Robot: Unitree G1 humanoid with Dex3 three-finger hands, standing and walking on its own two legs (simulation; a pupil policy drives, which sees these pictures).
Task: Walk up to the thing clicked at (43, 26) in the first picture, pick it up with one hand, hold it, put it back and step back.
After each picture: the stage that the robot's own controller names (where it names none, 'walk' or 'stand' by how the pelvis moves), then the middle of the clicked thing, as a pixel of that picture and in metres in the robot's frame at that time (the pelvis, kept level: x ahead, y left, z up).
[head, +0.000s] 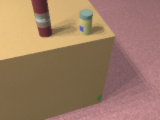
stand; (41, 12) +0.72 +0.20 +0.09
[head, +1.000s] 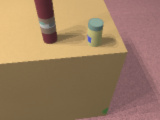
walk; (46, 17) +0.63 +0.20 +0.10
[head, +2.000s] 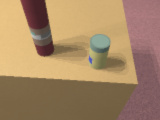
stand; (39, 25) +0.50 +0.17 +0.13
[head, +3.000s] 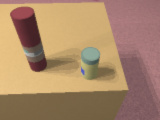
stand; (31, 43) +0.48 +0.19 +0.09
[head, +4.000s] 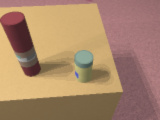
stand; (24, 48) +0.46 +0.21 +0.09
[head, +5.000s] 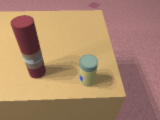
stand; (31, 50) +0.46 +0.20 +0.08
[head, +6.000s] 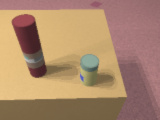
stand; (32, 49) +0.47 +0.20 +0.08
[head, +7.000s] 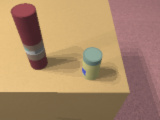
rise first; (32, 41) +0.47 +0.19 +0.09
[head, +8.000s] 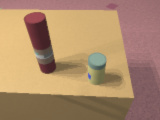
go down; (42, 46) +0.48 +0.19 +0.09
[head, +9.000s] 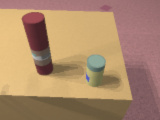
go down; (40, 47) +0.48 +0.17 +0.09
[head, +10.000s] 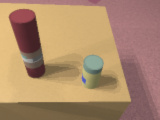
go down; (30, 48) +0.45 +0.18 +0.10
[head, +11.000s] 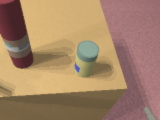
close in; (15, 35) +0.46 +0.18 +0.13
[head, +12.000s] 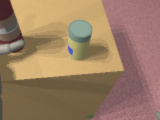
close; (1, 15) +0.49 +0.19 +0.16
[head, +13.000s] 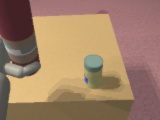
lift; (18, 33) +0.32 +0.15 +0.29
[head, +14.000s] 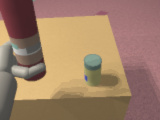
hold; (24, 36) +0.34 +0.15 +0.27
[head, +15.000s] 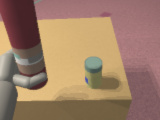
hold; (27, 45) +0.32 +0.15 +0.25
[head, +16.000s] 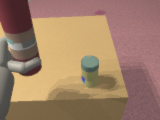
crouch; (19, 31) +0.36 +0.16 +0.27
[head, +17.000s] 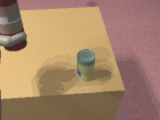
crouch; (4, 6) +0.45 +0.20 +0.28
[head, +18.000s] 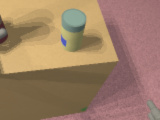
lower; out of the picture +0.52 +0.21 +0.17
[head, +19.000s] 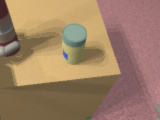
lower; out of the picture +0.49 +0.19 +0.16
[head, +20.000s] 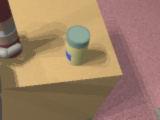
lower; out of the picture +0.49 +0.19 +0.15
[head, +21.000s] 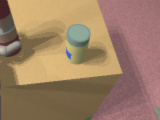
lower; out of the picture +0.49 +0.19 +0.15
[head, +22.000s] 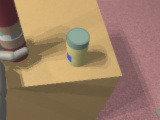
draw back; (6, 23) +0.48 +0.18 +0.15
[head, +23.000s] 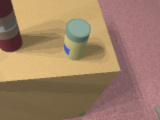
rise; out of the picture +0.48 +0.18 +0.16
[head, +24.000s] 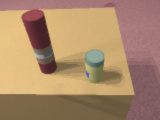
sink last; (42, 45) +0.47 +0.18 +0.11
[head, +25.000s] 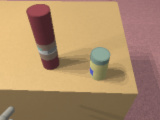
stand; (45, 41) +0.48 +0.16 +0.10
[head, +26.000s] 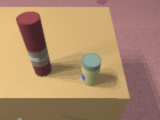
stand; (37, 48) +0.46 +0.18 +0.09
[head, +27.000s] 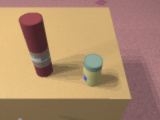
stand; (38, 49) +0.46 +0.18 +0.09
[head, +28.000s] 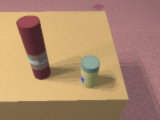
stand; (36, 51) +0.46 +0.17 +0.09
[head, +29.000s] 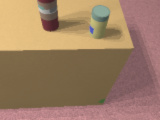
walk; (46, 0) +0.61 +0.13 +0.11
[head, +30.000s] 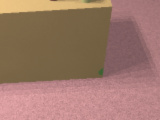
walk; out of the picture +0.96 +0.20 +0.11
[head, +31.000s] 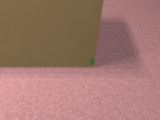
stand; out of the picture +1.18 +0.18 +0.10
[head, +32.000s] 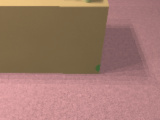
stand; out of the picture +1.16 +0.15 +0.09
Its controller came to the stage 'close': yes
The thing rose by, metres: 0.20
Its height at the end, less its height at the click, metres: +0.00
